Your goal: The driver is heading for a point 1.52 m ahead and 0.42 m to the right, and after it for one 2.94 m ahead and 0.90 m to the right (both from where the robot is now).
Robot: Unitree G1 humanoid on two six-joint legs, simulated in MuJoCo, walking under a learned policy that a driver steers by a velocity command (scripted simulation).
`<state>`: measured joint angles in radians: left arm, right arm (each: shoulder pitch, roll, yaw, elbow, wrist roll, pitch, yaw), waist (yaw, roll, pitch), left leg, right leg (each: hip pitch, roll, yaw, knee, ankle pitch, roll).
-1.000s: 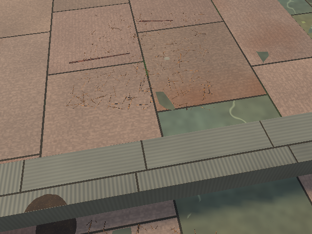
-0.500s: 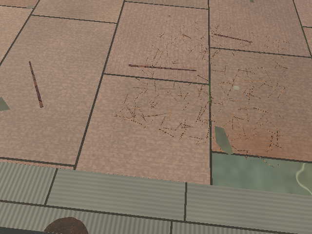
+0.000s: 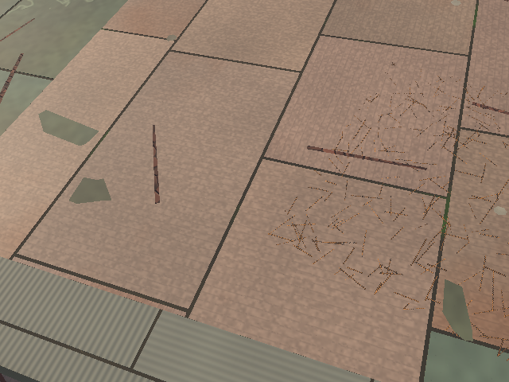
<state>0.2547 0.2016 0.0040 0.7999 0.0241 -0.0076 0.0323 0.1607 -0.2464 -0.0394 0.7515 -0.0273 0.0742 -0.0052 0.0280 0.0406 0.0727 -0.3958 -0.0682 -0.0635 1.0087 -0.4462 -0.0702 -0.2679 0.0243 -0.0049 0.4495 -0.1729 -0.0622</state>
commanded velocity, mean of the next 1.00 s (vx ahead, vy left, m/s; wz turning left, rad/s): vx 0.01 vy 0.00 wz -0.44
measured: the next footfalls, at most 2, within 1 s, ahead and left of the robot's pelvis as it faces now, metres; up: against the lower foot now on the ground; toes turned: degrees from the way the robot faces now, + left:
left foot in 0.24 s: +0.03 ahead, +0.13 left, +0.00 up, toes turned -12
right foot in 0.72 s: -0.05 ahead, -0.11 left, +0.00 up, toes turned -28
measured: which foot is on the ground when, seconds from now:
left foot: up 0.00-0.22, down 0.24-0.72, up 0.74-1.00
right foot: down 0.00-0.24, up 0.26-0.70, down 0.72-1.00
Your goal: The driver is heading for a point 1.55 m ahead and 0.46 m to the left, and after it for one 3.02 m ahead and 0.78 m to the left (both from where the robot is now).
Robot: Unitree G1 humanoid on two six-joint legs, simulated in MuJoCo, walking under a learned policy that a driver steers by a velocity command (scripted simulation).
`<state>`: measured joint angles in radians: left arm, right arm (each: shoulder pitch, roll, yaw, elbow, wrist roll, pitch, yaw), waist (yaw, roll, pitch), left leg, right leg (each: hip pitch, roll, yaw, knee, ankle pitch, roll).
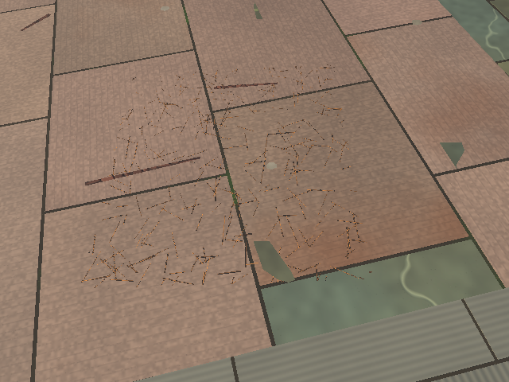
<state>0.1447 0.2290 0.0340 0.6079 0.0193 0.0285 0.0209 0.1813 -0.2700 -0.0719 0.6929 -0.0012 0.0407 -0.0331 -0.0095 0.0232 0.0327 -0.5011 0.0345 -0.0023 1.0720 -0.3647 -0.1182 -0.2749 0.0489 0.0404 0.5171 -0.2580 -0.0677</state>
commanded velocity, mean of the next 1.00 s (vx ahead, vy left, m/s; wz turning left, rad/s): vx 0.11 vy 0.00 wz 0.41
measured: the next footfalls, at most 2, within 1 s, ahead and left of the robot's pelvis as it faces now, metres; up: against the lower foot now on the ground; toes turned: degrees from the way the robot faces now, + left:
left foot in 0.14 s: +0.02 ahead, +0.14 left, +0.00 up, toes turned +3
left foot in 0.68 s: -0.03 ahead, +0.15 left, +0.00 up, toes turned +22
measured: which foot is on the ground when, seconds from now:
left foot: up 0.00-0.12, down 0.14-0.36, up 0.38-0.66, down 0.68-1.00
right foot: down 0.00-0.66, up 0.68-0.98, down 1.00-1.00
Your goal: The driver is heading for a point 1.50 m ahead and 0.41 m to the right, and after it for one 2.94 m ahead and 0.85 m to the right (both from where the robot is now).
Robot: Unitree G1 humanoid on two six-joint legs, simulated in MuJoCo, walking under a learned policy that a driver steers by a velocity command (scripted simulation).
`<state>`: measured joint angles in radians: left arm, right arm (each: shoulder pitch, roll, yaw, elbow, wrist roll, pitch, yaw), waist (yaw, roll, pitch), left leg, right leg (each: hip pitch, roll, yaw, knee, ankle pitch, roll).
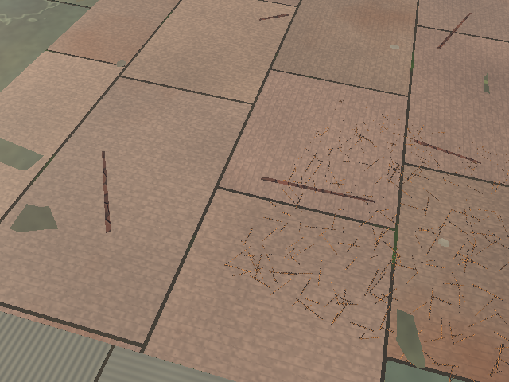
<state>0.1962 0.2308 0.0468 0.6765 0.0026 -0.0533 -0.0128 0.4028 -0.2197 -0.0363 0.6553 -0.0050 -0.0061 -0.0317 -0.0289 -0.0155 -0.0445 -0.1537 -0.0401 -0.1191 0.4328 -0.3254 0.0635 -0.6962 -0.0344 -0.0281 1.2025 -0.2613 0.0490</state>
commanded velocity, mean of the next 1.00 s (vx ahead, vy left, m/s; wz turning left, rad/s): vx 0.48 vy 0.00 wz -0.36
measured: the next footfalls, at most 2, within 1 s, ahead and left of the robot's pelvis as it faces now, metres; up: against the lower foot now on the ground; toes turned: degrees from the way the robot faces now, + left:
left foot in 0.50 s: +0.41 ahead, +0.07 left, +0.14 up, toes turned -6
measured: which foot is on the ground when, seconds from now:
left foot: down 0.00-0.14, up 0.16-0.48, down 0.50-1.00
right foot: down 0.00-0.52, up 0.54-1.00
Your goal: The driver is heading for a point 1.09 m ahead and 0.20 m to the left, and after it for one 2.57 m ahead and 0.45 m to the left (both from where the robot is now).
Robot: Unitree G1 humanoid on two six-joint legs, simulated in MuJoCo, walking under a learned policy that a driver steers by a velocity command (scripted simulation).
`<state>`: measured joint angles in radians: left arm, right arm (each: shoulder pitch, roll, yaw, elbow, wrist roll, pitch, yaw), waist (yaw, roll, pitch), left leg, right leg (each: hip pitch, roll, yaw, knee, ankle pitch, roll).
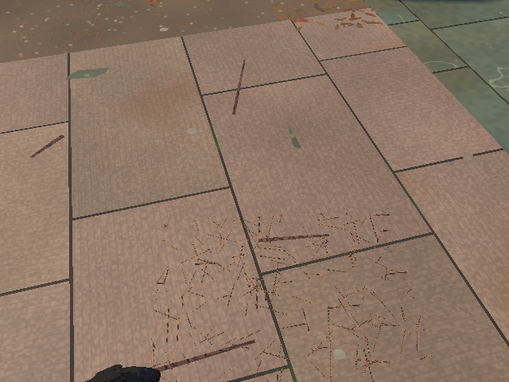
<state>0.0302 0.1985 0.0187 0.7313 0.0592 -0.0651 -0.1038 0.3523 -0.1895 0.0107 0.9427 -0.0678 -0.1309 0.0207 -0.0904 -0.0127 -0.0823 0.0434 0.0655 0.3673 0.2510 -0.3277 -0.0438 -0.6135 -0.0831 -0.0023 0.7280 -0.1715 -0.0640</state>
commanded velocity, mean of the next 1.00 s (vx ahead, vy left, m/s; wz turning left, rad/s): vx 0.50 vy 0.00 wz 0.24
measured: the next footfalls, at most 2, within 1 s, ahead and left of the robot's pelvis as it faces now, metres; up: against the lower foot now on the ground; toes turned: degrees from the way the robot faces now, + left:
right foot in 0.06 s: +0.16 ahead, -0.14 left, +0.00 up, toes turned -4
left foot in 0.56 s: +0.52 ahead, +0.09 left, +0.00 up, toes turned +6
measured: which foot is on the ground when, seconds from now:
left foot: down 0.00-0.08, up 0.10-0.54, down 0.56-1.00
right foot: up 0.00-0.04, down 0.06-0.58, up 0.60-1.00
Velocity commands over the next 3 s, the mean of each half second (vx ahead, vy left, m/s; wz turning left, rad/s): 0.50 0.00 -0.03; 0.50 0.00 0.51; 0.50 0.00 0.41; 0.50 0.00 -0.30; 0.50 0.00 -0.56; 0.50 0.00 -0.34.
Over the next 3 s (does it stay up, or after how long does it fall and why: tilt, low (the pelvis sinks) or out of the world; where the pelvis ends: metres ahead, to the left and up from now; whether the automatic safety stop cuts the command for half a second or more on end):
stays up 1.55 0.31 0.00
